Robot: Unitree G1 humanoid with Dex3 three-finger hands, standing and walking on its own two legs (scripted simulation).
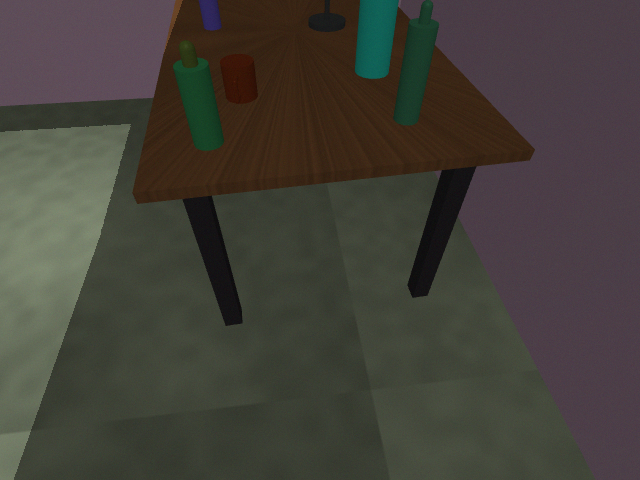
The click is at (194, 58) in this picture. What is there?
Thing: necked bottle
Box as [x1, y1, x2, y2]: [173, 40, 223, 150]
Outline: 183,40 179,44 181,59 173,64 173,68 194,145 199,149 214,149 222,144 223,137 208,64 206,60 196,57 195,50 191,42
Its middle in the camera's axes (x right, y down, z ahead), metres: -0.26 -0.31 +0.84
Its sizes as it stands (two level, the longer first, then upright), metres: 0.072 0.072 0.233
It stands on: a support 0.73 m high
